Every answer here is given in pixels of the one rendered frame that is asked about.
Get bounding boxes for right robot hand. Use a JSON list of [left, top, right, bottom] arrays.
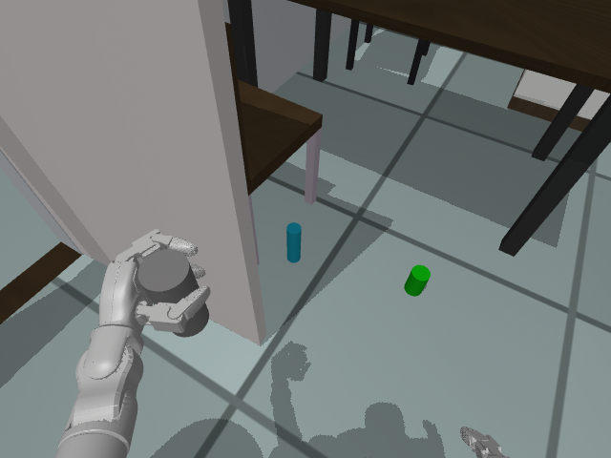
[[460, 427, 510, 458]]

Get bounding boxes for left robot hand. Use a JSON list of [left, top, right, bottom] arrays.
[[99, 229, 210, 335]]

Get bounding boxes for table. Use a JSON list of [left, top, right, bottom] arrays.
[[227, 0, 611, 257]]

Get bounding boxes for left robot arm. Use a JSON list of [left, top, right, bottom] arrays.
[[54, 324, 144, 458]]

